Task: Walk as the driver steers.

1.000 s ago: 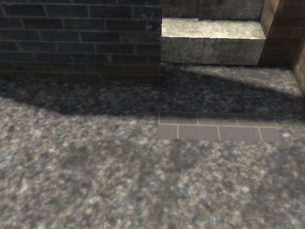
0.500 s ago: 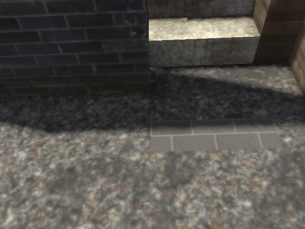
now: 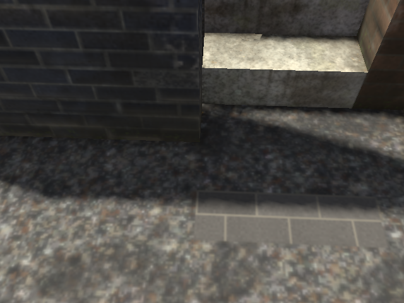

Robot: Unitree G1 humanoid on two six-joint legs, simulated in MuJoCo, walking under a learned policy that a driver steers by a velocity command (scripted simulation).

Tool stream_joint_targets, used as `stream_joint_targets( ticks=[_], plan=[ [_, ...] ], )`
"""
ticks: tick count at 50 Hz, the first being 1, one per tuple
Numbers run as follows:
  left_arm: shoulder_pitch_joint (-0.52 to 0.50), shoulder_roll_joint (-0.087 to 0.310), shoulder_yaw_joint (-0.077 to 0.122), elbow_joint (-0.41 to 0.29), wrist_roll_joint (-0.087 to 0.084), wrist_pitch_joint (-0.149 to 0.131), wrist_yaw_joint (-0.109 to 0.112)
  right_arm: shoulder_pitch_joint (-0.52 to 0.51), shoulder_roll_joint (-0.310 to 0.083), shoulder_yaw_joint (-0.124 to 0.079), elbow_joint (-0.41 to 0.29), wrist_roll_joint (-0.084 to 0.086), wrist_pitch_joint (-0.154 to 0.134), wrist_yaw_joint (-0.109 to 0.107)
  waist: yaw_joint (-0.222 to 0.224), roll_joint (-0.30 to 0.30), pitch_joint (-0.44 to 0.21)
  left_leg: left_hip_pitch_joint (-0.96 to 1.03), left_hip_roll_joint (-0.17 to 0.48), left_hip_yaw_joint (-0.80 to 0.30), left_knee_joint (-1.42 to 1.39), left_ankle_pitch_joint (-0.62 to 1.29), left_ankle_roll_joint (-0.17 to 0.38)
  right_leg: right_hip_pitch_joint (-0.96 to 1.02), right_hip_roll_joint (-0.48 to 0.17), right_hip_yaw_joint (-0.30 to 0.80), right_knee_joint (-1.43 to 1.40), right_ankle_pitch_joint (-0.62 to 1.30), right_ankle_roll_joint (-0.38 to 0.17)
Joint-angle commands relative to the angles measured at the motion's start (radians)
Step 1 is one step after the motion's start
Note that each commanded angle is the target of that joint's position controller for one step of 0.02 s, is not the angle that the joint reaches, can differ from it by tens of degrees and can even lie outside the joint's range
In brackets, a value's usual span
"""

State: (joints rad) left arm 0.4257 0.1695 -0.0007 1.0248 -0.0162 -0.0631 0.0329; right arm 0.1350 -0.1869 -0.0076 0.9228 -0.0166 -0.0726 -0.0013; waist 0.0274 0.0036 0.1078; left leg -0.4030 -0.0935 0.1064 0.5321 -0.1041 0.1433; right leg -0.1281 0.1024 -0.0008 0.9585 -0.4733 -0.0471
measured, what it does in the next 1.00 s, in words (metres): walks ahead: right foot, then left foot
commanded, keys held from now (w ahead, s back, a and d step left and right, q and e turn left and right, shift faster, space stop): no key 0.58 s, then w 0.42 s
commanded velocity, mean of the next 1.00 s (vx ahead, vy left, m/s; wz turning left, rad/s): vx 0.14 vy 0.00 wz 0.00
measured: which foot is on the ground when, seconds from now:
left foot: down 0.00-0.68, up 0.70-0.90, down 0.92-1.00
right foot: up 0.00-0.32, down 0.34-0.92, up 0.94-1.00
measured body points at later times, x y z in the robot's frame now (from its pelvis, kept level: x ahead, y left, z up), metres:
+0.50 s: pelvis +0.05 -0.03 +0.02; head +0.04 -0.04 +0.47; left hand +0.02 +0.18 -0.14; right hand +0.06 -0.25 -0.14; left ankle +0.11 +0.04 -0.72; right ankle +0.04 -0.14 -0.72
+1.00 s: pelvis +0.16 +0.01 +0.01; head +0.17 +0.03 +0.46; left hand +0.11 +0.24 -0.15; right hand +0.19 -0.24 -0.12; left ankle +0.16 +0.08 -0.72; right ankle +0.06 -0.11 -0.66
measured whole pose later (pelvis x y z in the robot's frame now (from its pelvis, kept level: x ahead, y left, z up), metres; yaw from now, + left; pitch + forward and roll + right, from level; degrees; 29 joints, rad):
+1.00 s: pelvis +0.16 +0.01 +0.01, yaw +1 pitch +0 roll +0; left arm 0.42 0.19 0.04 1.11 0.03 -0.06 0.00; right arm 0.30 -0.18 -0.05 1.02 -0.02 -0.08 0.00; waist 0.00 -0.04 0.00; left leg -0.24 -0.03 0.09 0.52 -0.28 0.08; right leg -0.27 -0.01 -0.02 0.96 -0.41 -0.08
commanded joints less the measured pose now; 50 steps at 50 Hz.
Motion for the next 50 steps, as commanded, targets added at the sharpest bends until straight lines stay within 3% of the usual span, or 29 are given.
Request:
stream_joint_targets(
  ticks=[1, 2, 3, 6, 8, 12, 16, 17, 18, 19, 20, 21, 23, 25, 29, 30, 32, 33, 35, 37, 39, 42, 44, 45, 46, 47, 48, 49, 50],
  plan=[
    [0.113, 0.103, 0.025, -0.009, 0.046, 0.025, -0.005, 0.143, -0.108, -0.026, 0.013, 0.034, 0.011, -0.006, -0.030, 0.020, -0.196, 0.336, 0.426, -0.451, -0.196, 0.600, 0.245, -0.264, -0.057, 0.077, 0.342, -0.015, 0.014],
    [0.060, 0.104, 0.029, -0.016, 0.059, 0.036, -0.010, 0.099, -0.068, -0.012, 0.008, 0.025, 0.015, -0.011, -0.009, -0.018, -0.131, 0.226, 0.383, -0.407, -0.256, 0.417, 0.199, -0.244, -0.088, 0.075, 0.265, 0.009, 0.014],
    [0.033, 0.098, 0.030, -0.020, 0.062, 0.051, -0.015, 0.089, -0.059, -0.006, 0.013, 0.019, 0.017, -0.018, 0.007, -0.009, -0.099, 0.140, 0.339, -0.348, -0.295, 0.338, 0.157, -0.197, -0.107, 0.068, 0.183, 0.023, 0.018],
    [0.058, 0.030, 0.014, 0.012, 0.047, 0.087, -0.009, 0.128, -0.077, -0.004, 0.051, -0.003, 0.016, -0.018, 0.026, 0.037, -0.104, 0.050, 0.269, -0.246, -0.308, 0.259, 0.088, -0.082, -0.096, 0.020, -0.009, 0.034, 0.031],
    [0.022, 0.036, 0.013, 0.017, 0.043, 0.100, 0.002, 0.154, -0.102, -0.008, 0.065, -0.007, 0.019, -0.017, 0.007, 0.064, -0.111, 0.062, 0.262, -0.255, -0.326, 0.073, 0.075, -0.088, -0.092, 0.007, -0.122, 0.021, 0.032],
    [-0.039, 0.052, 0.013, 0.025, 0.040, 0.108, 0.003, 0.159, -0.121, -0.016, 0.075, 0.001, 0.047, -0.020, -0.015, 0.103, -0.087, 0.030, 0.265, -0.306, -0.377, -0.308, 0.050, -0.078, -0.093, -0.010, -0.242, 0.077, 0.027],
    [-0.007, 0.024, 0.001, 0.063, 0.041, 0.090, 0.007, 0.163, -0.104, -0.013, 0.089, 0.013, 0.069, -0.029, -0.004, 0.052, -0.041, -0.035, 0.254, -0.314, -0.356, -0.438, -0.006, 0.024, -0.099, -0.011, -0.488, 0.172, 0.000],
    [0.001, 0.036, -0.001, 0.064, 0.047, 0.081, 0.010, 0.182, -0.093, -0.013, 0.097, 0.013, 0.070, -0.028, -0.009, 0.024, -0.018, -0.041, 0.240, -0.311, -0.338, -0.436, -0.041, 0.029, -0.141, 0.045, -0.572, 0.187, -0.011],
    [-0.011, 0.073, 0.003, 0.059, 0.047, 0.071, 0.011, 0.208, -0.074, -0.011, 0.100, 0.023, 0.072, -0.026, -0.037, -0.032, -0.003, -0.022, 0.191, -0.270, -0.310, -0.378, -0.074, -0.033, -0.199, 0.139, -0.621, 0.112, -0.032],
    [-0.040, 0.056, -0.004, 0.063, 0.035, 0.061, 0.009, 0.195, -0.054, -0.007, 0.102, 0.026, 0.073, -0.022, -0.052, -0.093, 0.025, 0.082, 0.140, -0.201, -0.257, -0.249, -0.083, -0.174, -0.221, 0.171, -0.677, 0.034, -0.040],
    [-0.064, 0.034, -0.012, 0.060, 0.032, 0.047, 0.007, 0.197, -0.038, -0.003, 0.112, 0.018, 0.070, -0.017, -0.066, -0.112, 0.005, 0.203, 0.131, -0.181, -0.200, -0.137, -0.082, -0.245, -0.234, 0.187, -0.727, 0.011, -0.030],
    [-0.080, 0.038, -0.012, 0.060, 0.027, 0.038, 0.007, 0.217, -0.027, 0.001, 0.125, 0.012, 0.068, -0.015, -0.079, -0.113, -0.009, 0.267, 0.134, -0.176, -0.176, -0.087, -0.081, -0.273, -0.232, 0.183, -0.746, 0.020, -0.019],
    [-0.081, 0.048, -0.009, 0.060, 0.021, 0.030, 0.010, 0.233, -0.045, 0.000, 0.143, 0.004, 0.062, -0.014, -0.082, -0.075, -0.022, 0.282, 0.149, -0.188, -0.175, -0.066, -0.076, -0.243, -0.211, 0.153, -0.729, 0.089, -0.011],
    [-0.049, 0.037, -0.009, 0.071, 0.022, 0.030, 0.010, 0.232, -0.042, 0.004, 0.156, 0.007, 0.056, -0.017, -0.065, -0.033, -0.027, 0.242, 0.160, -0.199, -0.190, -0.073, -0.072, -0.181, -0.196, 0.126, -0.693, 0.164, -0.017],
    [-0.005, 0.026, -0.010, 0.088, 0.026, 0.036, 0.008, 0.221, -0.026, 0.011, 0.174, 0.010, 0.053, -0.025, -0.044, -0.007, -0.026, 0.204, 0.164, -0.203, -0.203, -0.077, -0.075, -0.130, -0.188, 0.109, -0.663, 0.212, -0.025],
    [0.014, 0.030, -0.007, 0.094, 0.028, 0.037, 0.007, 0.227, -0.024, 0.011, 0.179, 0.010, 0.053, -0.025, -0.037, -0.010, -0.042, 0.201, 0.151, -0.195, -0.194, -0.142, -0.073, -0.120, -0.181, 0.109, -0.667, 0.137, -0.031],
    [0.032, 0.072, 0.011, 0.091, 0.031, 0.043, 0.004, 0.223, -0.040, 0.001, 0.174, 0.006, 0.057, -0.023, -0.025, -0.047, -0.016, 0.125, 0.100, -0.154, -0.118, -0.358, -0.055, -0.133, -0.182, 0.148, -0.679, -0.120, -0.069],
    [0.052, 0.086, 0.019, 0.088, 0.032, 0.047, 0.001, 0.202, -0.040, -0.002, 0.162, 0.000, 0.058, -0.018, -0.009, -0.063, 0.021, 0.044, 0.080, -0.137, -0.067, -0.422, -0.051, -0.131, -0.214, 0.202, -0.714, -0.242, -0.097],
    [0.092, 0.118, 0.039, 0.098, 0.033, 0.047, 0.002, 0.150, 0.005, 0.004, 0.129, -0.016, 0.050, -0.004, 0.015, -0.147, 0.085, -0.083, 0.057, -0.048, 0.119, -0.317, -0.060, -0.093, -0.357, 0.369, -0.829, -0.355, -0.171],
    [0.085, 0.121, 0.051, 0.093, 0.038, 0.036, 0.001, 0.116, -0.019, -0.007, 0.099, -0.022, 0.034, 0.005, 0.015, -0.116, 0.097, -0.177, 0.109, -0.065, 0.239, -0.289, -0.059, -0.045, -0.417, 0.413, -0.862, -0.257, -0.209],
    [0.080, 0.116, 0.056, 0.093, 0.042, 0.020, -0.003, 0.096, -0.034, -0.017, 0.077, -0.017, 0.016, 0.013, 0.005, -0.084, 0.085, -0.204, 0.133, -0.075, 0.236, -0.297, -0.060, 0.012, -0.404, 0.365, -0.834, -0.127, -0.204],
    [0.067, 0.122, 0.062, 0.091, 0.039, 0.003, -0.005, 0.080, -0.025, -0.025, 0.053, -0.001, 0.000, 0.022, -0.007, -0.095, 0.058, -0.083, 0.110, -0.033, 0.120, -0.263, -0.067, -0.003, -0.347, 0.257, -0.787, 0.015, -0.175],
    [0.025, 0.129, 0.065, 0.083, 0.031, 0.000, -0.009, 0.182, -0.009, -0.031, 0.082, 0.005, -0.004, 0.022, -0.065, -0.082, 0.039, 0.161, 0.062, 0.018, -0.018, -0.183, -0.066, -0.135, -0.296, 0.174, -0.702, 0.065, -0.147],
    [0.016, 0.121, 0.063, 0.078, 0.033, -0.005, -0.011, 0.285, -0.025, -0.043, 0.118, 0.005, -0.007, 0.017, -0.105, -0.051, 0.008, 0.335, 0.044, 0.006, -0.058, -0.185, -0.063, -0.225, -0.258, 0.131, -0.605, 0.126, -0.126],
    [-0.013, 0.085, 0.051, 0.060, 0.037, -0.016, -0.017, 0.426, -0.081, -0.063, 0.153, -0.004, -0.015, 0.005, -0.167, 0.068, -0.046, 0.514, 0.164, -0.163, -0.151, -0.278, -0.039, -0.339, -0.187, 0.035, -0.372, 0.193, -0.090],
    [-0.015, 0.004, 0.031, 0.008, 0.027, -0.024, -0.030, 0.572, -0.207, -0.093, 0.176, -0.007, -0.013, -0.006, -0.196, 0.342, -0.120, 0.657, 0.435, -0.623, -0.345, -0.528, 0.073, -0.555, -0.054, -0.115, -0.021, 0.017, -0.031],
    [-0.083, 0.094, 0.053, -0.012, 0.058, -0.021, -0.037, 0.550, -0.155, -0.081, 0.189, -0.006, 0.002, -0.008, -0.169, 0.217, -0.062, 0.560, 0.484, -0.759, -0.396, -0.580, 0.119, -0.630, -0.083, -0.027, 0.161, -0.051, -0.049],
    [-0.137, 0.086, 0.055, -0.031, 0.060, -0.021, -0.048, 0.424, -0.131, -0.070, 0.147, -0.010, 0.002, -0.006, -0.113, 0.091, 0.010, 0.470, 0.458, -0.655, -0.382, -0.549, 0.106, -0.659, -0.143, 0.010, 0.216, 0.049, -0.064],
    [-0.145, 0.066, 0.050, -0.029, 0.052, -0.026, -0.056, 0.344, -0.115, -0.065, 0.121, -0.009, -0.005, -0.001, -0.080, 0.035, 0.019, 0.404, 0.417, -0.559, -0.392, -0.429, 0.084, -0.624, -0.170, 0.023, 0.201, 0.145, -0.064]
  ],
)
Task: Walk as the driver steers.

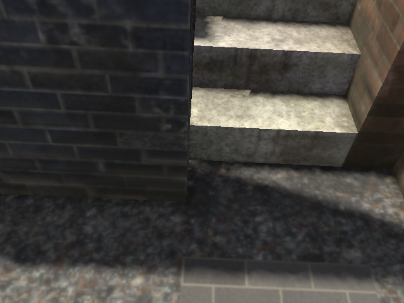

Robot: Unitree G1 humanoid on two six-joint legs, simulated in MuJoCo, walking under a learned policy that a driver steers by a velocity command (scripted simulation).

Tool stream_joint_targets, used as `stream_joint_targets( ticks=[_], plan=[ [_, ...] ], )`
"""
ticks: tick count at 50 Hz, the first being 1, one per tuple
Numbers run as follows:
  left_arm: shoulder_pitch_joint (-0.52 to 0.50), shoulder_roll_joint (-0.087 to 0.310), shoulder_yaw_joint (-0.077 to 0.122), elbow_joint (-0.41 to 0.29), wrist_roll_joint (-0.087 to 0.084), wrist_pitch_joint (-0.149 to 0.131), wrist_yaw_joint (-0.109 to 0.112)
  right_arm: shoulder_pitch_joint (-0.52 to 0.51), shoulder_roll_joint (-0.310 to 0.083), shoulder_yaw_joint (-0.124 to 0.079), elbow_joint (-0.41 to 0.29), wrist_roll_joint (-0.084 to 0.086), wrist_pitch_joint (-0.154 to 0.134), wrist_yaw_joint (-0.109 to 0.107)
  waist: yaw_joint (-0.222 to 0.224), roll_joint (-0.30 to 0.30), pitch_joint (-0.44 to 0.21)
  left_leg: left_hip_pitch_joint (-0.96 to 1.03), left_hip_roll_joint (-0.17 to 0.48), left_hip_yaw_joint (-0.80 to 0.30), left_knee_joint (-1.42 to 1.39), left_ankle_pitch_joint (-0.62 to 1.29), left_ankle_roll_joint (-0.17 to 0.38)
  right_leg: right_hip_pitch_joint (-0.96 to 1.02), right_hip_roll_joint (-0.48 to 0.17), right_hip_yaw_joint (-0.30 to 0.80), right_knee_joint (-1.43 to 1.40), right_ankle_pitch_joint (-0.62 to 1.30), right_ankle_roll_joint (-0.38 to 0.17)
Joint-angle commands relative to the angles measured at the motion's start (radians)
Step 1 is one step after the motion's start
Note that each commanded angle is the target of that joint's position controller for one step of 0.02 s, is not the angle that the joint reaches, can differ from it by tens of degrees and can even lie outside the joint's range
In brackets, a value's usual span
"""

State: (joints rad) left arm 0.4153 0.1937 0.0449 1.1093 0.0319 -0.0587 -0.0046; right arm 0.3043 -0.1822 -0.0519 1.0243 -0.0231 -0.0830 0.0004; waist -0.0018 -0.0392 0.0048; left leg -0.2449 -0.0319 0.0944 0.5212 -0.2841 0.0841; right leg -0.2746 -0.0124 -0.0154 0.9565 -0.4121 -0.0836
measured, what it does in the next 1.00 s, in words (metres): walks ahead: right foot, then left foot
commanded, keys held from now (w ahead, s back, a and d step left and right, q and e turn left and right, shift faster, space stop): w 0.76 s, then w+e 0.08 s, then e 0.16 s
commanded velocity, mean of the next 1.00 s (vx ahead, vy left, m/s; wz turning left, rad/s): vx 0.43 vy -0.06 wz -0.06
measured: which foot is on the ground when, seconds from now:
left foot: down 0.00-0.40, up 0.42-0.78, down 0.80-1.00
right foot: up 0.00-0.38, down 0.40-0.80, up 0.82-1.00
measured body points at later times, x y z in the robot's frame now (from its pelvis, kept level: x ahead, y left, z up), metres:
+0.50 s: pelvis +0.27 -0.02 -0.01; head +0.30 -0.02 +0.44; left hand +0.38 +0.23 -0.14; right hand +0.25 -0.26 -0.16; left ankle +0.11 +0.08 -0.63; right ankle +0.34 -0.08 -0.73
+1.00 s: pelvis +0.46 -0.03 +0.01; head +0.49 +0.00 +0.46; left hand +0.53 +0.23 -0.15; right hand +0.51 -0.29 -0.11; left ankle +0.51 +0.07 -0.73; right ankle +0.45 -0.16 -0.66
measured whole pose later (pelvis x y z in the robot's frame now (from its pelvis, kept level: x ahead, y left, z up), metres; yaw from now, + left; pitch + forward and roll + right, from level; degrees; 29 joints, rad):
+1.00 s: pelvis +0.46 -0.03 +0.01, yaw -3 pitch +0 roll -1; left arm 0.20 0.26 0.05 0.98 0.03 0.01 0.02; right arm 0.24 -0.20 -0.04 0.95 -0.02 -0.08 -0.04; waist -0.01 -0.05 0.07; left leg -0.28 0.06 0.14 0.44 -0.16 0.04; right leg -0.51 0.00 0.00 1.07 -0.31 0.01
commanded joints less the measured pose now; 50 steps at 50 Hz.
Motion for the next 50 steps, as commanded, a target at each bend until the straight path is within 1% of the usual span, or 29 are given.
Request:
stream_joint_targets(
  ticks=[1, 2, 5, 10, 13, 14, 15, 17, 19, 20, 21, 22, 23, 24, 26, 30, 31, 33, 34, 35, 37, 39, 40, 41, 42, 44, 47, 49, 50],
  plan=[
    [-0.128, 0.034, 0.006, -0.109, 0.001, -0.031, -0.024, 0.138, -0.105, -0.014, 0.007, 0.001, -0.003, -0.003, -0.021, 0.062, 0.117, 0.206, 0.319, -0.462, -0.395, -0.144, 0.122, -0.434, -0.073, 0.036, 0.166, 0.139, -0.020],
    [-0.112, 0.033, 0.007, -0.103, 0.006, -0.023, -0.026, 0.128, -0.077, -0.003, 0.009, 0.006, -0.011, -0.005, -0.002, 0.069, 0.108, 0.191, 0.284, -0.389, -0.401, -0.041, 0.104, -0.401, -0.079, 0.027, 0.136, 0.167, -0.006],
    [-0.146, 0.034, 0.012, -0.117, 0.005, 0.000, -0.030, 0.199, -0.065, 0.009, 0.043, 0.009, -0.025, -0.013, 0.008, 0.093, 0.096, 0.230, 0.245, -0.264, -0.384, 0.260, 0.098, -0.423, -0.064, -0.018, 0.092, 0.220, 0.020],
    [-0.387, 0.011, -0.004, -0.210, -0.007, 0.009, -0.032, 0.246, -0.061, 0.023, 0.059, 0.007, -0.029, -0.014, -0.024, 0.113, 0.135, 0.200, 0.203, -0.155, -0.385, 0.479, 0.097, -0.413, -0.037, -0.078, -0.161, 0.338, 0.041],
    [-0.470, 0.016, -0.009, -0.244, -0.016, 0.009, -0.031, 0.268, -0.075, 0.022, 0.070, 0.007, -0.033, -0.017, -0.039, 0.130, 0.144, 0.210, 0.209, -0.132, -0.384, 0.550, 0.094, -0.324, -0.009, -0.109, -0.307, 0.382, 0.021],
    [-0.473, 0.034, -0.009, -0.257, -0.020, 0.004, -0.030, 0.250, -0.122, 0.006, 0.064, 0.010, -0.042, -0.021, -0.021, 0.140, 0.148, 0.201, 0.224, -0.133, -0.402, 0.554, 0.096, -0.270, -0.012, -0.103, -0.346, 0.387, 0.005],
    [-0.502, 0.044, -0.009, -0.273, -0.006, 0.001, -0.024, 0.231, -0.139, -0.002, 0.061, 0.015, -0.054, -0.025, -0.016, 0.117, 0.141, 0.235, 0.251, -0.145, -0.393, 0.619, 0.097, -0.248, -0.002, -0.099, -0.371, 0.368, -0.007],
    [-0.408, 0.078, 0.006, -0.255, -0.006, -0.008, -0.011, 0.199, -0.145, -0.008, 0.065, 0.012, -0.057, -0.028, 0.038, 0.112, 0.075, 0.322, 0.246, -0.104, -0.242, 0.901, 0.077, -0.145, 0.042, -0.110, -0.416, 0.312, -0.046],
    [-0.128, 0.121, 0.033, -0.164, -0.004, -0.023, 0.009, 0.195, -0.143, -0.010, 0.069, 0.009, -0.040, -0.030, 0.144, 0.109, -0.080, 0.291, 0.213, -0.068, 0.109, 0.950, 0.052, 0.148, 0.071, -0.107, -0.479, 0.285, -0.085],
    [0.019, 0.181, 0.052, -0.135, 0.019, -0.030, 0.020, 0.212, -0.111, -0.001, 0.053, 0.017, -0.035, -0.026, 0.189, 0.057, -0.173, 0.111, 0.174, -0.045, 0.379, 0.664, 0.047, 0.366, -0.104, 0.080, -0.501, 0.104, -0.125],
    [0.086, 0.266, 0.071, -0.125, 0.046, -0.031, 0.015, 0.306, 0.004, 0.020, 0.020, 0.059, -0.032, -0.009, 0.115, -0.173, -0.255, -0.286, -0.022, -0.009, 0.800, -0.059, 0.011, 0.616, -0.409, 0.630, -0.613, -0.038, -0.280],
    [-0.004, 0.211, 0.064, -0.113, 0.001, -0.020, 0.002, 0.212, -0.090, -0.003, 0.016, 0.044, -0.038, -0.008, 0.099, -0.067, -0.196, -0.411, -0.004, -0.139, 0.882, -0.168, 0.043, 0.535, -0.372, 0.713, -0.732, -0.101, -0.268],
    [-0.107, 0.175, 0.051, -0.137, -0.009, -0.026, -0.010, 0.103, -0.088, 0.000, -0.023, 0.042, -0.039, -0.002, 0.073, -0.043, -0.087, -0.422, 0.054, -0.145, 0.869, -0.051, 0.050, 0.391, -0.345, 0.525, -0.744, -0.010, -0.241],
    [-0.152, 0.111, 0.033, -0.135, -0.007, -0.037, -0.019, 0.069, -0.079, 0.003, -0.030, 0.037, -0.042, 0.001, 0.044, 0.023, -0.041, -0.370, 0.085, -0.148, 0.824, 0.006, 0.043, 0.272, -0.314, 0.417, -0.767, 0.179, -0.220],
    [-0.162, 0.058, 0.006, -0.108, -0.004, -0.051, -0.014, 0.083, -0.057, 0.003, -0.025, 0.013, -0.018, 0.008, -0.022, 0.051, 0.004, -0.267, 0.117, -0.152, 0.745, 0.006, 0.017, 0.114, -0.251, 0.259, -0.783, 0.434, -0.175],
    [-0.094, 0.114, -0.001, -0.067, -0.010, -0.067, -0.005, 0.024, -0.050, 0.002, -0.063, -0.007, 0.015, 0.023, -0.054, 0.007, 0.016, -0.283, 0.121, -0.112, 0.595, 0.074, -0.028, 0.077, -0.194, 0.109, -0.797, 0.619, -0.152],
    [-0.169, 0.127, 0.002, -0.076, -0.031, -0.045, 0.002, -0.046, -0.078, 0.001, -0.108, -0.018, 0.003, 0.013, -0.090, -0.038, 0.048, -0.185, 0.097, -0.057, 0.395, 0.062, -0.035, -0.037, -0.085, -0.048, -0.782, 0.723, -0.140],
    [-0.102, 0.126, -0.003, -0.049, -0.031, -0.026, -0.001, -0.194, -0.060, 0.012, -0.145, -0.007, -0.007, -0.013, -0.027, -0.079, 0.036, -0.094, 0.036, 0.032, 0.154, 0.116, -0.050, -0.032, -0.032, -0.068, -0.768, 0.736, -0.151],
    [-0.074, 0.155, 0.009, -0.039, -0.025, -0.020, -0.001, -0.155, -0.046, 0.016, -0.121, -0.001, 0.005, -0.023, -0.020, -0.075, -0.005, -0.072, 0.030, 0.042, 0.130, 0.116, -0.047, 0.015, -0.040, -0.053, -0.745, 0.640, -0.159],
    [-0.039, 0.152, 0.008, -0.031, -0.035, -0.015, -0.004, -0.144, -0.032, 0.023, -0.113, 0.000, 0.015, -0.025, -0.012, -0.075, -0.010, -0.049, 0.032, 0.051, 0.124, 0.134, -0.042, 0.017, -0.057, -0.030, -0.743, 0.576, -0.160],
    [-0.060, 0.141, 0.008, -0.033, -0.034, -0.007, -0.005, -0.089, -0.049, 0.019, -0.092, -0.001, 0.016, -0.037, -0.049, -0.040, -0.012, 0.014, 0.054, 0.023, 0.069, 0.160, -0.023, 0.018, -0.081, 0.011, -0.675, 0.484, -0.147],
    [-0.060, 0.119, -0.002, -0.033, -0.033, -0.008, 0.002, 0.036, -0.100, 0.000, -0.048, -0.021, 0.002, -0.048, -0.107, 0.035, -0.046, 0.185, 0.067, -0.015, -0.013, 0.108, -0.009, -0.046, -0.046, 0.022, -0.494, 0.459, -0.103],
    [-0.082, 0.104, -0.010, -0.058, -0.029, -0.014, 0.005, 0.164, -0.177, -0.021, -0.033, -0.037, -0.010, -0.057, -0.169, 0.156, -0.082, 0.305, 0.263, -0.246, -0.128, -0.007, 0.020, -0.155, 0.000, -0.008, -0.278, 0.304, -0.063],
    [-0.015, 0.068, -0.010, -0.094, -0.031, -0.007, 0.003, 0.189, -0.319, -0.054, -0.052, -0.031, 0.003, -0.066, -0.139, 0.373, -0.098, 0.387, 0.543, -0.688, -0.313, -0.127, 0.169, -0.384, 0.125, -0.059, -0.022, -0.132, -0.018],
    [-0.044, 0.152, 0.012, -0.081, 0.009, 0.014, -0.001, 0.094, -0.251, -0.041, -0.060, -0.015, 0.019, -0.075, -0.085, 0.221, -0.048, 0.253, 0.534, -0.712, -0.309, -0.180, 0.195, -0.390, 0.056, 0.037, 0.118, -0.127, -0.006],
    [-0.091, 0.144, 0.015, -0.087, 0.017, 0.028, 0.011, -0.074, -0.160, -0.019, -0.121, 0.005, 0.008, -0.059, -0.026, 0.109, 0.026, 0.046, 0.435, -0.402, -0.298, 0.249, 0.151, -0.282, 0.008, 0.081, 0.154, 0.029, 0.046],
    [-0.053, 0.103, 0.016, -0.106, 0.008, 0.061, 0.033, -0.071, -0.125, -0.013, -0.122, 0.008, -0.016, -0.049, 0.026, 0.158, -0.028, 0.023, 0.344, -0.137, -0.213, 0.726, 0.119, -0.196, 0.001, 0.027, 0.204, 0.097, 0.098],
    [-0.083, 0.090, 0.019, -0.141, -0.002, 0.076, 0.035, -0.041, -0.132, -0.016, -0.113, 0.004, -0.016, -0.044, 0.029, 0.179, -0.051, 0.051, 0.318, -0.055, -0.190, 0.766, 0.115, -0.211, 0.004, 0.007, 0.160, 0.121, 0.118],
    [-0.101, 0.067, 0.016, -0.153, -0.006, 0.086, 0.025, -0.019, -0.142, -0.018, -0.104, 0.006, -0.015, -0.036, 0.028, 0.204, -0.051, 0.086, 0.302, -0.038, -0.211, 0.583, 0.100, -0.251, -0.019, 0.012, 0.074, 0.153, 0.123]
  ],
)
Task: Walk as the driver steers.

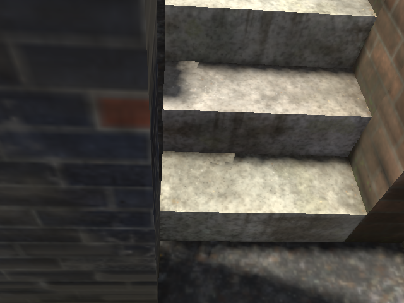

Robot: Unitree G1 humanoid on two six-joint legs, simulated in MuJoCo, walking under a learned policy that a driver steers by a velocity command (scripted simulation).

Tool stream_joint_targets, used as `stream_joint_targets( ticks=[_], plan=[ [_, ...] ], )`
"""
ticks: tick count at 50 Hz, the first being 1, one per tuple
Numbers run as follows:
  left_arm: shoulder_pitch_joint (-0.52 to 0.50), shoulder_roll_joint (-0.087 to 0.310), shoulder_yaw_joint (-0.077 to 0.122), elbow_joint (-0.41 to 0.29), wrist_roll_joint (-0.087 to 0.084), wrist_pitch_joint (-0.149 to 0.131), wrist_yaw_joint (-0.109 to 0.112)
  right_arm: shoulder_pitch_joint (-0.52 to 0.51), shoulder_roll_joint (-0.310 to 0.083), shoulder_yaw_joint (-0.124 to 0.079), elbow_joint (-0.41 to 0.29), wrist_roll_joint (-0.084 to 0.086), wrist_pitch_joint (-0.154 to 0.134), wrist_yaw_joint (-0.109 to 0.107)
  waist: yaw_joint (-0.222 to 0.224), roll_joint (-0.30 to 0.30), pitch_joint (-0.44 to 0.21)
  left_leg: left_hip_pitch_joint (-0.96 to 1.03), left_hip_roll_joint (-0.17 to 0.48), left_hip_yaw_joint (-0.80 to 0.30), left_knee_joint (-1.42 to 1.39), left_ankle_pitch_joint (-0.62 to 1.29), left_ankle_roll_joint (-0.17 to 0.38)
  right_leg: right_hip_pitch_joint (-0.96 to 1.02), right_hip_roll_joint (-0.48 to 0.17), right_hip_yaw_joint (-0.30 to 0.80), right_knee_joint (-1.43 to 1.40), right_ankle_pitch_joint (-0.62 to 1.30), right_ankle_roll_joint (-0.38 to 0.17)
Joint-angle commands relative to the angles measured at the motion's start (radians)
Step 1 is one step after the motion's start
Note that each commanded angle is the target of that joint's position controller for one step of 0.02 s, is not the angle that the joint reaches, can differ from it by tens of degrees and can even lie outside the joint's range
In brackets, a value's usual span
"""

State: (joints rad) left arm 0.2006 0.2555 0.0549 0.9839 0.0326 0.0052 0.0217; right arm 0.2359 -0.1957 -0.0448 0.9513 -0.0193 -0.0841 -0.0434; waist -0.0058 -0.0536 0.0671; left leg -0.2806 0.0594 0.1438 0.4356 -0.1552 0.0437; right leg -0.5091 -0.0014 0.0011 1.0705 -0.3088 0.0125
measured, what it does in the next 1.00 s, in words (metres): steps to the right, turning right: right foot, then left foot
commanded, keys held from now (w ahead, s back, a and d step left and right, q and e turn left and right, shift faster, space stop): e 0.68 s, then no key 0.02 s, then w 0.30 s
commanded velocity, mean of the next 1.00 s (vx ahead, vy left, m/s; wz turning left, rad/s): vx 0.10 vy -0.01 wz -0.46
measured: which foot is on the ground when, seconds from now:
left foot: down 0.00-0.20, up 0.22-0.60, down 0.62-1.00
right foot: up 0.00-0.18, down 0.20-0.64, up 0.66-1.00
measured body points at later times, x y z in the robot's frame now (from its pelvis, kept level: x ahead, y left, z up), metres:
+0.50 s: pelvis +0.02 -0.06 -0.01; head +0.06 -0.08 +0.44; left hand +0.23 +0.17 -0.12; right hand +0.04 -0.33 -0.15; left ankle +0.05 +0.07 -0.70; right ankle +0.07 -0.15 -0.74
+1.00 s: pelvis +0.06 -0.10 +0.00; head +0.08 -0.11 +0.45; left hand +0.33 +0.05 -0.11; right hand -0.06 -0.35 -0.13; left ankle +0.05 +0.06 -0.74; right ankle +0.03 -0.20 -0.74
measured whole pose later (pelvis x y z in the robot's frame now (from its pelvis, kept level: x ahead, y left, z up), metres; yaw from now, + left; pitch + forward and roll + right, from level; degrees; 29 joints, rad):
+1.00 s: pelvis +0.06 -0.10 +0.00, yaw -28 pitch +0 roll +0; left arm 0.12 0.27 0.05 0.80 0.03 0.01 -0.06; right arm 0.37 -0.27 -0.08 0.85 -0.03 -0.04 0.00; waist -0.05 0.00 0.04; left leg -0.05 0.05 0.07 0.38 -0.33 -0.01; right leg -0.26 0.02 -0.02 0.50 -0.29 -0.04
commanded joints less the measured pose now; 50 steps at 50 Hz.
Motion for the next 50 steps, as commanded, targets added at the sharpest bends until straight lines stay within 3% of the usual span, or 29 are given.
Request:
stream_joint_targets(
  ticks=[1, 5, 8, 9, 10, 11, 12, 13, 14, 15, 17, 20, 22, 23, 26, 28, 30, 31, 32, 33, 34, 35, 36, 40, 43, 45, 47, 49, 50],
  plan=[
    [0.070, 0.002, 0.005, -0.049, -0.005, 0.028, -0.008, 0.049, -0.128, -0.026, -0.031, -0.001, -0.010, 0.009, 0.017, 0.229, -0.092, 0.110, 0.209, -0.078, -0.139, 0.365, 0.137, -0.018, -0.035, -0.020, -0.100, 0.067, 0.035],
    [-0.021, 0.002, 0.002, -0.123, -0.001, 0.030, -0.022, 0.032, -0.184, -0.044, -0.040, -0.004, -0.001, 0.013, 0.011, 0.226, -0.093, 0.043, 0.233, -0.028, -0.132, 0.221, 0.126, 0.106, -0.033, -0.078, -0.303, 0.105, 0.028],
    [0.042, 0.038, 0.021, -0.139, -0.006, 0.008, -0.005, 0.008, -0.190, -0.051, -0.046, 0.011, 0.034, -0.015, 0.037, 0.214, -0.134, 0.101, 0.220, 0.003, 0.044, 0.309, 0.101, 0.197, -0.005, -0.116, -0.483, 0.105, 0.019],
    [0.041, 0.056, 0.029, -0.149, -0.005, -0.004, 0.001, 0.017, -0.192, -0.054, -0.044, 0.009, 0.035, -0.026, 0.044, 0.141, -0.147, 0.068, 0.203, 0.004, 0.122, 0.224, 0.061, 0.258, -0.014, -0.086, -0.554, 0.149, -0.007],
    [0.068, 0.094, 0.038, -0.149, 0.000, -0.017, 0.006, 0.054, -0.181, -0.051, -0.045, -0.020, 0.055, -0.023, 0.049, 0.003, -0.165, 0.001, 0.157, 0.021, 0.269, 0.056, 0.014, 0.328, -0.059, -0.004, -0.626, 0.268, -0.041],
    [0.079, 0.222, 0.061, -0.165, 0.007, -0.015, 0.012, 0.134, -0.091, -0.033, -0.078, -0.017, 0.076, -0.014, -0.004, -0.298, -0.166, -0.209, 0.036, 0.072, 0.520, -0.431, -0.053, 0.387, -0.313, 0.354, -0.661, 0.667, -0.149],
    [0.093, 0.292, 0.086, -0.172, -0.001, 0.009, 0.003, 0.093, -0.063, -0.015, -0.111, 0.011, 0.093, -0.025, 0.054, -0.329, -0.208, -0.328, -0.058, -0.056, 0.683, -0.534, -0.068, 0.408, -0.388, 0.511, -0.776, 0.672, -0.299],
    [0.062, 0.266, 0.085, -0.185, -0.002, 0.023, 0.002, 0.040, -0.086, -0.014, -0.117, -0.004, 0.097, -0.027, 0.043, -0.155, -0.188, -0.352, -0.021, -0.135, 0.770, -0.447, -0.064, 0.387, -0.357, 0.480, -0.791, 0.476, -0.313],
    [-0.018, 0.203, 0.069, -0.199, -0.007, 0.037, 0.006, 0.009, -0.095, -0.020, -0.112, -0.004, 0.095, -0.024, 0.017, -0.076, -0.136, -0.350, 0.000, -0.168, 0.750, -0.340, -0.057, 0.320, -0.277, 0.373, -0.769, 0.322, -0.278],
    [-0.085, 0.151, 0.055, -0.211, -0.008, 0.047, 0.008, 0.005, -0.104, -0.025, -0.104, -0.008, 0.089, -0.022, -0.007, -0.065, -0.106, -0.333, 0.005, -0.175, 0.709, -0.272, -0.058, 0.275, -0.206, 0.296, -0.754, 0.252, -0.232],
    [-0.118, 0.115, 0.047, -0.225, -0.016, 0.045, 0.005, 0.032, -0.112, -0.027, -0.093, -0.021, 0.093, -0.013, -0.010, -0.098, -0.123, -0.275, -0.022, -0.160, 0.670, -0.222, -0.072, 0.247, -0.156, 0.246, -0.738, 0.253, -0.219],
    [-0.066, 0.145, 0.056, -0.206, -0.012, 0.037, 0.005, 0.025, -0.091, -0.020, -0.106, -0.004, 0.100, -0.023, 0.015, -0.079, -0.140, -0.247, -0.051, -0.164, 0.549, -0.264, -0.085, 0.282, -0.189, 0.326, -0.739, 0.258, -0.254],
    [-0.058, 0.157, 0.060, -0.210, -0.003, 0.033, -0.003, 0.000, -0.094, -0.020, -0.116, 0.000, 0.104, -0.025, 0.037, -0.089, -0.148, -0.230, -0.065, -0.168, 0.482, -0.265, -0.074, 0.297, -0.199, 0.393, -0.774, 0.050, -0.259],
    [-0.060, 0.161, 0.063, -0.204, -0.007, 0.022, -0.001, -0.002, -0.098, -0.021, -0.132, -0.010, 0.110, -0.028, 0.034, -0.084, -0.132, -0.209, -0.069, -0.169, 0.454, -0.276, -0.074, 0.283, -0.204, 0.423, -0.798, 0.012, -0.267],
    [-0.071, 0.157, 0.063, -0.199, -0.003, 0.031, -0.007, 0.011, -0.094, -0.019, -0.147, 0.010, 0.106, -0.036, 0.043, -0.100, -0.122, -0.145, -0.083, -0.187, 0.353, -0.264, -0.067, 0.286, -0.185, 0.448, -0.788, 0.086, -0.265],
    [-0.060, 0.162, 0.068, -0.185, -0.013, 0.039, -0.010, 0.034, -0.092, -0.016, -0.168, 0.011, 0.103, -0.036, 0.029, -0.078, -0.116, -0.048, -0.107, -0.181, 0.241, -0.308, -0.056, 0.267, -0.177, 0.479, -0.796, 0.095, -0.263],
    [-0.118, 0.160, 0.068, -0.199, -0.025, 0.050, -0.018, 0.122, -0.089, -0.018, -0.154, 0.015, 0.096, -0.039, -0.035, -0.059, -0.104, 0.120, -0.126, -0.168, -0.012, -0.192, -0.031, 0.179, -0.117, 0.459, -0.781, 0.026, -0.196],
    [-0.125, 0.135, 0.061, -0.211, -0.037, 0.050, -0.018, 0.157, -0.135, -0.030, -0.152, 0.005, 0.090, -0.046, -0.047, 0.008, -0.096, 0.228, -0.046, -0.233, -0.174, -0.187, -0.011, 0.091, -0.047, 0.402, -0.726, -0.085, -0.126],
    [-0.087, 0.082, 0.051, -0.217, -0.055, 0.044, -0.013, 0.133, -0.241, -0.059, -0.183, -0.007, 0.089, -0.057, -0.012, 0.231, -0.099, 0.314, 0.200, -0.481, -0.244, -0.324, 0.030, -0.043, 0.084, 0.237, -0.461, -0.187, -0.067],
    [-0.104, 0.113, 0.057, -0.219, -0.035, 0.038, -0.007, 0.003, -0.298, -0.071, -0.237, -0.026, 0.096, -0.053, -0.007, 0.321, -0.023, 0.155, 0.362, -0.648, -0.304, -0.297, 0.136, -0.150, 0.149, 0.084, -0.247, -0.213, -0.049],
    [-0.128, 0.168, 0.069, -0.217, -0.003, 0.035, -0.012, -0.008, -0.222, -0.055, -0.249, -0.027, 0.092, -0.049, 0.001, 0.202, -0.006, 0.088, 0.347, -0.582, -0.270, -0.169, 0.173, -0.096, 0.067, 0.127, -0.086, -0.175, -0.049],
    [-0.091, 0.159, 0.072, -0.197, -0.004, 0.035, -0.024, -0.055, -0.170, -0.041, -0.255, -0.020, 0.082, -0.042, 0.038, 0.163, -0.005, 0.068, 0.265, -0.459, -0.234, -0.035, 0.150, -0.057, 0.077, 0.123, -0.001, -0.114, -0.046],
    [-0.044, 0.145, 0.069, -0.180, -0.003, 0.039, -0.036, -0.061, -0.163, -0.040, -0.262, -0.022, 0.076, -0.033, 0.048, 0.166, -0.038, 0.120, 0.206, -0.376, -0.228, -0.059, 0.123, -0.062, 0.075, 0.112, 0.053, -0.055, -0.042],
    [-0.102, 0.110, 0.051, -0.207, 0.001, 0.045, -0.081, 0.067, -0.175, -0.047, -0.227, -0.007, 0.064, -0.014, -0.041, 0.212, 0.000, 0.291, 0.165, -0.328, -0.259, -0.243, 0.122, -0.166, 0.072, 0.075, -0.060, -0.020, -0.006],
    [-0.187, 0.083, 0.029, -0.243, -0.002, 0.031, -0.093, 0.115, -0.214, -0.060, -0.200, -0.016, 0.048, -0.007, -0.085, 0.194, 0.025, 0.331, 0.183, -0.317, -0.275, -0.241, 0.139, -0.120, 0.055, 0.039, -0.275, -0.007, 0.007],
    [-0.196, 0.063, 0.010, -0.259, -0.001, 0.013, -0.092, 0.125, -0.237, -0.070, -0.180, -0.017, 0.038, 0.019, -0.083, 0.202, 0.026, 0.278, 0.187, -0.290, -0.272, -0.235, 0.146, 0.002, 0.042, -0.023, -0.411, -0.049, -0.005],
    [-0.185, 0.062, 0.003, -0.265, -0.002, 0.001, -0.085, 0.122, -0.244, -0.076, -0.162, -0.012, 0.029, 0.039, -0.068, 0.219, 0.040, 0.182, 0.188, -0.275, -0.264, -0.228, 0.153, 0.151, 0.046, -0.072, -0.510, -0.051, -0.036],
    [-0.063, 0.063, 0.003, -0.230, 0.000, -0.014, -0.070, 0.079, -0.248, -0.079, -0.150, -0.002, 0.025, 0.046, 0.010, 0.176, 0.036, 0.057, 0.172, -0.234, -0.191, -0.161, 0.137, 0.361, 0.060, -0.088, -0.648, 0.088, -0.072],
    [0.046, 0.076, 0.007, -0.194, 0.005, -0.021, -0.058, 0.080, -0.216, -0.068, -0.141, -0.002, 0.025, 0.048, 0.061, 0.122, -0.008, -0.022, 0.139, -0.196, -0.091, -0.105, 0.121, 0.527, 0.069, -0.069, -0.693, 0.051, -0.085]
  ],
)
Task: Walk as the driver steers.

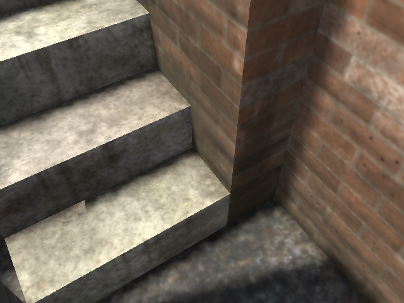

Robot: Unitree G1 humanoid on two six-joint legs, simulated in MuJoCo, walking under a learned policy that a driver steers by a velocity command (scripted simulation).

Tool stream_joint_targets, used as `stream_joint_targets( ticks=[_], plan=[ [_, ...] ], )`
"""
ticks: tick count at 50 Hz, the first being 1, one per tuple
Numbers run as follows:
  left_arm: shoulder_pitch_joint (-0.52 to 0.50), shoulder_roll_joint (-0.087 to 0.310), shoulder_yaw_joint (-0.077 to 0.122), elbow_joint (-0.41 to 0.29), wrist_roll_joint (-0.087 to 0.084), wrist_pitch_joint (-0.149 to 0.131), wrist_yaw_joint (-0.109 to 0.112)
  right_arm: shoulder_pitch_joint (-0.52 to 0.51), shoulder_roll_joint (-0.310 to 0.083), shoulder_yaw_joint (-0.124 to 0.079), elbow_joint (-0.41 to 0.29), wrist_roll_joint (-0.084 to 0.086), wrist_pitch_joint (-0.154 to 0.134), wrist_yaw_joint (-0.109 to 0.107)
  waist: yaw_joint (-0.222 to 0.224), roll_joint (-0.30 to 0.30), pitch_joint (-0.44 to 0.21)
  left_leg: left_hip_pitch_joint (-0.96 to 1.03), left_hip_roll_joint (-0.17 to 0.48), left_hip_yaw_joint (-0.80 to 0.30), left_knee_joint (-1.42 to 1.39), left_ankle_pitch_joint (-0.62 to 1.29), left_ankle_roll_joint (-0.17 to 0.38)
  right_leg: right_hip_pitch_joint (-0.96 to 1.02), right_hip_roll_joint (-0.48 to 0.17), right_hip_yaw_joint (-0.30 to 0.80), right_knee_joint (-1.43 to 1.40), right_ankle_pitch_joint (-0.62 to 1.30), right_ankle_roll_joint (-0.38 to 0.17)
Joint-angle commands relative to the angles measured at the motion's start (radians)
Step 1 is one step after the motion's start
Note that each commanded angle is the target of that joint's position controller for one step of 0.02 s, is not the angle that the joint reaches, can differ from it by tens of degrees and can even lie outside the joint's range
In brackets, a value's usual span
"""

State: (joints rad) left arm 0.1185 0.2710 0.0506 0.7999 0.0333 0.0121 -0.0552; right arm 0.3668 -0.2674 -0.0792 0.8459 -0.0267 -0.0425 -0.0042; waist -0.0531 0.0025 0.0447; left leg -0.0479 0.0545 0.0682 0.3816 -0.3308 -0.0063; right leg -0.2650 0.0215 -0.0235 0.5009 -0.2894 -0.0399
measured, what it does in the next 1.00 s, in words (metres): walks ahead: right foot, then left foot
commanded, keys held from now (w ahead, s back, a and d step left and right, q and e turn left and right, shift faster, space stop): w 0.08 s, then no key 0.54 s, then q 0.10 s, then w+q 0.28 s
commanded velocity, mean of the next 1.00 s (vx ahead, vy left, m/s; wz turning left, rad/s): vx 0.16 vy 0.01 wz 0.08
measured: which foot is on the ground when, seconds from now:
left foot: down 0.00-0.02, up 0.04-0.40, down 0.42-1.00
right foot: up 0.00-0.00, down 0.02-0.44, up 0.46-0.64, down 0.66-1.00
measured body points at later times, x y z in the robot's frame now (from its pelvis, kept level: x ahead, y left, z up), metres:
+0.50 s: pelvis +0.17 -0.01 -0.01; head +0.20 +0.00 +0.44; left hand +0.20 +0.23 -0.16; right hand +0.31 -0.26 -0.13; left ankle +0.26 +0.06 -0.74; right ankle +0.05 -0.11 -0.71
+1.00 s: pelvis +0.23 -0.02 +0.00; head +0.25 +0.00 +0.45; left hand +0.27 +0.26 -0.14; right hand +0.39 -0.28 -0.12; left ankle +0.25 +0.08 -0.72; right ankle +0.18 -0.15 -0.74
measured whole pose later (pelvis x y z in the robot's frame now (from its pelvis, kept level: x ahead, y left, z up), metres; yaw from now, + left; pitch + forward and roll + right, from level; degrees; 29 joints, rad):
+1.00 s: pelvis +0.23 -0.02 +0.00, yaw +8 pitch +0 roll -1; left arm 0.24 0.26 0.04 0.92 0.03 -0.08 0.08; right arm 0.11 -0.30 -0.03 0.98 -0.01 0.00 0.01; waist 0.02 0.00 0.03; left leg -0.40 0.00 0.03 0.73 -0.40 0.08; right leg -0.07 -0.03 -0.12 0.39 -0.32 0.01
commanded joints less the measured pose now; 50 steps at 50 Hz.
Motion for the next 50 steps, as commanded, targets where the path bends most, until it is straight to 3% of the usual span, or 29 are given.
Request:
stream_joint_targets(
  ticks=[1, 2, 3, 4, 5, 8, 9, 13, 14, 17, 20, 21, 22, 23, 24, 25, 27, 30, 31, 32, 34, 35, 37, 40, 43, 46, 48, 49, 50],
  plan=[
    [0.288, 0.109, 0.026, 0.032, 0.016, -0.043, 0.033, -0.092, -0.087, -0.013, -0.052, 0.006, -0.020, 0.012, 0.188, -0.046, -0.080, -0.368, 0.070, -0.041, 0.190, 0.066, 0.137, 0.489, -0.068, 0.096, -0.164, -0.037, -0.053],
    [0.432, 0.263, 0.061, 0.041, 0.024, -0.051, 0.044, -0.159, -0.008, 0.021, -0.136, 0.004, -0.030, 0.017, 0.237, -0.298, -0.147, -0.637, -0.071, 0.049, 0.498, -0.226, 0.086, 0.609, -0.374, 0.591, -0.337, -0.325, -0.170],
    [0.386, 0.236, 0.059, 0.052, 0.016, -0.053, 0.049, -0.172, -0.098, 0.001, -0.109, -0.010, -0.020, 0.008, 0.198, -0.178, -0.057, -0.695, -0.040, -0.087, 0.658, -0.236, 0.103, 0.483, -0.400, 0.688, -0.364, -0.345, -0.236],
    [0.276, 0.176, 0.042, 0.020, 0.014, -0.058, 0.052, -0.168, -0.117, -0.004, -0.091, 0.004, -0.020, 0.017, 0.142, -0.110, 0.022, -0.710, 0.016, -0.119, 0.705, -0.132, 0.119, 0.422, -0.357, 0.562, -0.351, -0.272, -0.224],
    [0.234, 0.122, 0.031, 0.008, 0.019, -0.067, 0.050, -0.119, -0.097, -0.001, -0.059, 0.014, -0.035, 0.030, 0.098, -0.059, 0.051, -0.684, 0.033, -0.120, 0.695, -0.052, 0.125, 0.361, -0.319, 0.468, -0.349, 0.010, -0.202],
    [0.199, 0.080, 0.017, 0.018, 0.014, -0.099, 0.046, -0.111, -0.062, 0.014, -0.030, 0.002, -0.023, 0.034, 0.050, -0.064, -0.030, -0.569, 0.027, -0.072, 0.660, 0.051, 0.078, 0.327, -0.227, 0.202, -0.278, 0.749, -0.139],
    [0.191, 0.072, 0.015, 0.026, 0.003, -0.105, 0.051, -0.115, -0.067, 0.015, -0.022, -0.002, -0.010, 0.033, 0.043, -0.077, -0.065, -0.547, 0.011, -0.060, 0.662, 0.073, 0.059, 0.332, -0.207, 0.156, -0.256, 0.844, -0.136],
    [0.225, 0.048, -0.003, 0.073, -0.017, -0.105, 0.067, -0.263, -0.024, 0.046, -0.049, 0.000, -0.021, 0.031, 0.074, -0.124, -0.025, -0.484, -0.027, 0.002, 0.428, 0.150, 0.008, 0.233, -0.153, 0.065, -0.264, 0.921, -0.115],
    [0.214, 0.049, -0.008, 0.072, -0.032, -0.109, 0.069, -0.258, -0.014, 0.054, -0.033, -0.003, -0.019, 0.029, 0.079, -0.135, -0.020, -0.437, -0.038, 0.001, 0.347, 0.177, 0.015, 0.212, -0.143, 0.047, -0.258, 0.951, -0.106],
    [0.214, 0.067, -0.009, 0.094, -0.033, -0.113, 0.078, -0.261, -0.037, 0.059, -0.012, -0.003, -0.023, 0.020, 0.067, -0.128, -0.044, -0.316, -0.057, -0.016, 0.234, 0.217, 0.049, 0.209, -0.168, 0.074, -0.210, 0.937, -0.082],
    [0.184, 0.071, -0.019, 0.119, -0.050, -0.110, 0.081, -0.137, -0.069, 0.047, 0.054, -0.010, -0.031, -0.001, -0.020, -0.075, -0.094, -0.116, -0.079, -0.023, 0.044, 0.311, 0.113, 0.211, -0.149, 0.085, -0.026, 0.922, -0.042],
    [0.185, 0.055, -0.031, 0.118, -0.056, -0.117, 0.075, -0.074, -0.098, 0.042, 0.076, -0.026, -0.036, -0.011, -0.047, -0.039, -0.142, 0.027, -0.006, -0.081, 0.019, 0.488, 0.132, 0.135, -0.117, 0.083, 0.074, 0.761, -0.012],
    [0.244, 0.014, -0.048, 0.101, -0.058, -0.116, 0.079, -0.014, -0.166, 0.032, 0.085, -0.035, -0.038, -0.018, -0.023, 0.088, -0.222, 0.201, 0.220, -0.283, 0.086, 0.951, 0.210, 0.002, -0.056, 0.045, 0.249, 0.291, 0.011],
    [0.360, -0.023, -0.053, 0.134, -0.069, -0.081, 0.086, -0.037, -0.157, 0.036, 0.104, 0.004, -0.026, -0.015, 0.031, 0.221, -0.329, 0.205, 0.367, -0.481, 0.031, 1.032, 0.385, -0.039, 0.046, 0.049, 0.406, -0.289, 0.020],
    [0.310, 0.045, -0.038, 0.145, -0.035, -0.062, 0.103, -0.070, -0.114, 0.050, 0.112, 0.033, -0.030, -0.011, 0.055, 0.138, -0.208, 0.041, 0.313, -0.468, -0.062, 0.825, 0.354, 0.009, 0.012, 0.117, 0.401, -0.328, 0.015],
    [0.272, 0.041, -0.037, 0.145, -0.019, -0.053, 0.106, -0.166, -0.075, 0.063, 0.103, 0.035, -0.033, -0.013, 0.085, 0.117, -0.105, -0.054, 0.259, -0.399, -0.099, 0.638, 0.304, 0.000, -0.005, 0.117, 0.368, -0.309, 0.022],
    [0.238, 0.008, -0.048, 0.150, -0.014, -0.035, 0.101, -0.265, -0.040, 0.084, 0.098, 0.026, -0.028, -0.027, 0.121, 0.100, -0.049, -0.162, 0.178, -0.303, -0.157, 0.446, 0.222, 0.062, -0.032, 0.094, 0.219, -0.255, 0.048],
    [0.260, -0.025, -0.059, 0.189, -0.024, -0.034, 0.092, -0.237, -0.105, 0.070, 0.143, 0.027, -0.028, -0.019, 0.123, 0.066, -0.077, -0.173, 0.126, -0.241, -0.130, 0.309, 0.175, 0.143, -0.024, 0.043, 0.015, -0.081, 0.079],
    [0.257, -0.039, -0.064, 0.201, -0.024, -0.033, 0.097, -0.258, -0.098, 0.072, 0.144, 0.028, -0.025, -0.019, 0.129, 0.042, -0.099, -0.189, 0.111, -0.230, -0.125, 0.217, 0.153, 0.197, -0.018, 0.033, -0.089, 0.050, 0.075],
    [0.217, -0.024, -0.062, 0.189, -0.018, -0.035, 0.102, -0.267, -0.115, 0.066, 0.139, 0.033, -0.018, -0.013, 0.106, 0.044, -0.099, -0.213, 0.085, -0.248, -0.133, 0.074, 0.124, 0.220, -0.032, 0.056, -0.122, 0.148, 0.079],
    [0.147, 0.052, -0.046, 0.150, -0.011, -0.047, 0.100, -0.276, -0.144, 0.050, 0.136, 0.040, -0.008, 0.002, 0.082, 0.058, -0.006, -0.284, 0.053, -0.274, -0.167, -0.123, 0.085, 0.116, -0.081, 0.086, -0.123, 0.017, 0.080],
    [0.105, 0.061, -0.043, 0.138, -0.015, -0.050, 0.108, -0.300, -0.122, 0.052, 0.125, 0.032, 0.002, 0.000, 0.071, 0.015, 0.021, -0.254, 0.046, -0.275, -0.158, -0.062, 0.086, 0.057, -0.074, 0.074, -0.121, 0.007, 0.071],
    [0.114, 0.055, -0.041, 0.131, -0.021, -0.065, 0.122, -0.275, -0.132, 0.043, 0.131, 0.029, 0.004, -0.001, 0.067, 0.001, -0.020, -0.208, 0.039, -0.285, -0.096, 0.054, 0.109, 0.082, -0.077, 0.060, -0.126, 0.023, 0.059],
    [0.141, 0.069, -0.032, 0.112, -0.012, -0.081, 0.130, -0.285, -0.125, 0.035, 0.123, 0.025, 0.008, 0.007, 0.078, -0.025, -0.040, -0.266, -0.007, -0.263, -0.013, 0.049, 0.122, 0.127, -0.105, 0.083, -0.169, -0.062, 0.029],
    [0.144, 0.128, -0.003, 0.101, -0.009, -0.088, 0.145, -0.316, -0.087, 0.043, 0.100, 0.015, 0.009, 0.008, 0.074, -0.180, 0.029, -0.417, -0.084, -0.140, 0.218, 0.072, 0.082, 0.164, -0.271, 0.209, -0.287, -0.023, -0.063],
    [0.152, 0.121, 0.007, 0.084, -0.005, -0.095, 0.144, -0.320, -0.106, 0.036, 0.083, 0.008, 0.014, 0.012, 0.095, -0.108, 0.031, -0.546, -0.020, -0.087, 0.441, -0.141, 0.086, 0.235, -0.421, 0.206, -0.260, 0.383, -0.171],
    [0.171, 0.143, 0.023, 0.089, -0.001, -0.102, 0.144, -0.344, -0.076, 0.041, 0.067, 0.012, 0.025, 0.010, 0.110, -0.050, 0.029, -0.555, -0.005, -0.065, 0.391, -0.090, 0.078, 0.285, -0.410, 0.128, -0.234, 0.529, -0.157],
    [0.177, 0.163, 0.029, 0.089, -0.002, -0.101, 0.135, -0.362, -0.071, 0.042, 0.060, 0.019, 0.043, 0.016, 0.116, -0.068, 0.030, -0.564, -0.010, -0.050, 0.353, -0.074, 0.086, 0.320, -0.406, 0.112, -0.239, 0.509, -0.132],
    [0.122, 0.122, 0.014, 0.108, -0.018, -0.081, 0.139, -0.323, -0.050, 0.044, 0.039, 0.007, 0.035, 0.018, 0.046, -0.159, 0.036, -0.424, -0.019, -0.036, 0.284, -0.095, 0.085, 0.250, -0.285, -0.024, -0.109, 0.738, -0.086]
  ],
)
Keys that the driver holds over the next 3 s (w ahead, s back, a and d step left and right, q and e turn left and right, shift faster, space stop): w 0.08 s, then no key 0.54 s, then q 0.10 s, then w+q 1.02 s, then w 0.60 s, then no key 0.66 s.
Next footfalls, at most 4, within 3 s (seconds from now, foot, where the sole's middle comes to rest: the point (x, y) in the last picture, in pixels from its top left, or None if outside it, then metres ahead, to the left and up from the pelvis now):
0.02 right None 0.06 -0.10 -0.78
0.42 left None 0.30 0.06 -0.78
0.66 right None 0.22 -0.15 -0.78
1.46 right None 0.34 -0.10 -0.78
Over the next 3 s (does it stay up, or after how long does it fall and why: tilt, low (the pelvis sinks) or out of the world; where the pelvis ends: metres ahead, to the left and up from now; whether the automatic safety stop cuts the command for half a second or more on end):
stays up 0.35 0.03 0.00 its command is cut before an obstacle after 0.7 s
